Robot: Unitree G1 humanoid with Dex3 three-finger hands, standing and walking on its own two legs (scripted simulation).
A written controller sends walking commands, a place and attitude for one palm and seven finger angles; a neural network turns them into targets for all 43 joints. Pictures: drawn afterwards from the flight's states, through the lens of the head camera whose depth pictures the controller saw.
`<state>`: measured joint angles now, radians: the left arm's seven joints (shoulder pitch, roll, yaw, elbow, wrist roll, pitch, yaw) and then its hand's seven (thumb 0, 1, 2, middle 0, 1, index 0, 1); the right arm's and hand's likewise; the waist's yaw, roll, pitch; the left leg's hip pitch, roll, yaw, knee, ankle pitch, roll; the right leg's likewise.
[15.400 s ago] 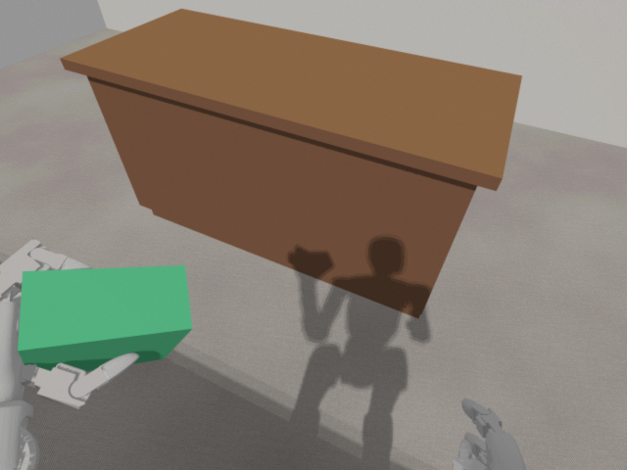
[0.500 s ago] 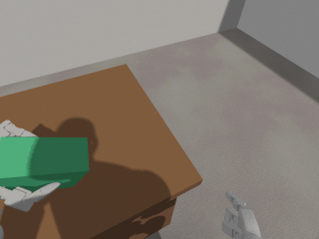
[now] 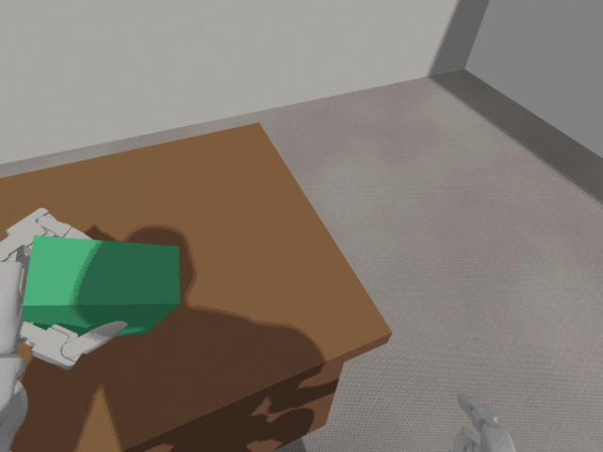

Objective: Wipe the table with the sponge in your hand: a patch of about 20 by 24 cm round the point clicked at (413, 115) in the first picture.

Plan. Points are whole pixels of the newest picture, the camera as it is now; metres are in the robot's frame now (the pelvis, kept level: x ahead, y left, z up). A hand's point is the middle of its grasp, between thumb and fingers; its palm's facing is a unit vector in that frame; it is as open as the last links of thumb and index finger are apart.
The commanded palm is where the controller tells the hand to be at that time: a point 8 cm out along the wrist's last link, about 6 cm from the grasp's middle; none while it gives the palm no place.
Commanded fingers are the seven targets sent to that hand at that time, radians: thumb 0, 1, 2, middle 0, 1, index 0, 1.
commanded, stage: look again from close up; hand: left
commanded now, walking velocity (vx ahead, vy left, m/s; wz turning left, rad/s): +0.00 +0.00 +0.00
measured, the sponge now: (121, 293) +0.24 +0.22 +0.13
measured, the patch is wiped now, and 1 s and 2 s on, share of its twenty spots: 0.00 0.00 0.00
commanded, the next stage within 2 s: shuffle to correct the standing spot in 0.20 s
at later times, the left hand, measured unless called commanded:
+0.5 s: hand (20, 260) +0.25 +0.32 +0.16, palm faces +0.41 -0.84 -0.36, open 10.4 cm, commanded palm +0.18 +0.34 +0.17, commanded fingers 0.00 0.10 1.30 -1.20 -1.60 -1.20 -1.60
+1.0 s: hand (71, 306) +0.21 +0.25 +0.15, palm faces +0.37 -0.86 -0.36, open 10.4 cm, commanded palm +0.15 +0.28 +0.17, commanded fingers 0.00 0.10 1.30 -1.20 -1.60 -1.20 -1.60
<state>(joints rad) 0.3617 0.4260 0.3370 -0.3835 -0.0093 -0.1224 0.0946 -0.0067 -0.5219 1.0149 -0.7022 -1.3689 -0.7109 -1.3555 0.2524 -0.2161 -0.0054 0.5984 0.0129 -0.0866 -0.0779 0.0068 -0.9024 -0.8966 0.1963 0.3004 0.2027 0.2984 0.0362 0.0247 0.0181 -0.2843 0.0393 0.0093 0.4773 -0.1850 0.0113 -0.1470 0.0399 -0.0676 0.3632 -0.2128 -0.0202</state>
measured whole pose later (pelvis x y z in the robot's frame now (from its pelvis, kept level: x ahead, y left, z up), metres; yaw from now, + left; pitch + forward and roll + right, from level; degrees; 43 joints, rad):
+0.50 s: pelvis +0.02 +0.06 +0.00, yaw +0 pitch +1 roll -2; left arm 0.34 0.42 0.42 -0.54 -0.03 -0.22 0.11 -0.01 -0.52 1.02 -0.70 -1.37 -0.71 -1.35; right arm 0.18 -0.16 0.01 0.58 -0.01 -0.18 -0.02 0.01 -0.90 -0.90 0.20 0.30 0.21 0.30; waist 0.04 -0.10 0.11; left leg -0.27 -0.05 0.05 0.46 -0.20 0.09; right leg -0.19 -0.04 -0.03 0.45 -0.25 0.00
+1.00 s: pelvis -0.01 +0.00 +0.00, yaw -1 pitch +0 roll -1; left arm 0.42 0.36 0.35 -0.47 -0.07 -0.15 0.09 -0.01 -0.52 1.02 -0.71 -1.36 -0.71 -1.35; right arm 0.24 -0.21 0.00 0.59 0.02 -0.09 -0.04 0.01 -0.90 -0.90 0.20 0.30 0.21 0.30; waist 0.04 -0.01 0.04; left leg -0.30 0.03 0.02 0.49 -0.20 0.02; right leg -0.19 0.08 -0.11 0.39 -0.20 -0.08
